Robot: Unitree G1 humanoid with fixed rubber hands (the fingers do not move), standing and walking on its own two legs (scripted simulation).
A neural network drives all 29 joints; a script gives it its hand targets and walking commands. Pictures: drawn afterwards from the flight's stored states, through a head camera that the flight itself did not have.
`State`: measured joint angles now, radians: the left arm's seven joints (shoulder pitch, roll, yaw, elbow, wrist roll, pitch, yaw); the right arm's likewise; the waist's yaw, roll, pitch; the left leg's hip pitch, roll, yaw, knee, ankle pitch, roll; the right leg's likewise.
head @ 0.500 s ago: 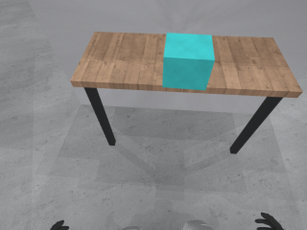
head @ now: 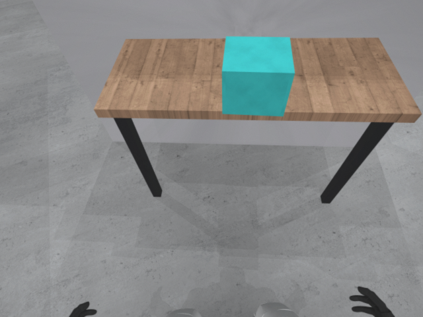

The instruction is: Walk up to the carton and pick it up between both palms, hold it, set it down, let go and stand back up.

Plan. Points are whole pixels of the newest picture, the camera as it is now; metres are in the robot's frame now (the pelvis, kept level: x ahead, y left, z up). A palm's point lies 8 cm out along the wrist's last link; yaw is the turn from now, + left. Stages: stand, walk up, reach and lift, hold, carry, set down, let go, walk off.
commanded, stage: walk up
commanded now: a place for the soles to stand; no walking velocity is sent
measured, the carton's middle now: (254, 76) +0.71 -0.10 -0.01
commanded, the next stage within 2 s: none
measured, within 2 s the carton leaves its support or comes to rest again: neither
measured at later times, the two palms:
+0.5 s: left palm out of the picture +0.08 +0.29 -0.10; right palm out of the picture +0.10 -0.31 -0.12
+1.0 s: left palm out of the picture +0.08 +0.31 -0.10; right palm out of the picture +0.08 -0.29 -0.11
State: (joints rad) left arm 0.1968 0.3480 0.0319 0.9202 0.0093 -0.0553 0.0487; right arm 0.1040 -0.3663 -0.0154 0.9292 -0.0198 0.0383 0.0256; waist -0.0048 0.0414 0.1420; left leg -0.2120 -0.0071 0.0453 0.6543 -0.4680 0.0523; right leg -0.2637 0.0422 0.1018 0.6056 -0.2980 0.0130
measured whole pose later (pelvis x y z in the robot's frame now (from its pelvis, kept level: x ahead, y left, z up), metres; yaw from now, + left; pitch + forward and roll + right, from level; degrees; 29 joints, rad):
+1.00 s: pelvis +0.01 +0.01 +0.01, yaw -1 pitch -3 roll -1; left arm 0.20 0.35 0.03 0.92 0.01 -0.02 0.03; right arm 0.14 -0.36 -0.02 0.94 -0.02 0.02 0.02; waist 0.00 0.02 0.14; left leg -0.20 -0.01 0.05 0.57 -0.32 0.06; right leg -0.25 0.05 0.09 0.71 -0.43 0.01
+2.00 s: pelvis -0.01 +0.02 +0.01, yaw -1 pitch -3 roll -1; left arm 0.19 0.35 0.03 0.92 0.01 -0.03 0.03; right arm 0.16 -0.36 -0.02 0.94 -0.02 0.02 0.03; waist 0.00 0.02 0.14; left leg -0.18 0.00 0.06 0.59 -0.35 0.06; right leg -0.24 0.04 0.09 0.77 -0.49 0.01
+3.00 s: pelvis +0.01 +0.00 +0.01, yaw -2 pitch -3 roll +1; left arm 0.23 0.35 0.03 0.92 0.01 -0.06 0.04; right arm 0.13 -0.36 -0.02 0.92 -0.02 0.02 0.02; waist 0.00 0.04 0.13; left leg -0.26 -0.01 0.07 0.81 -0.46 0.05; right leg -0.22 0.05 0.08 0.59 -0.31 -0.04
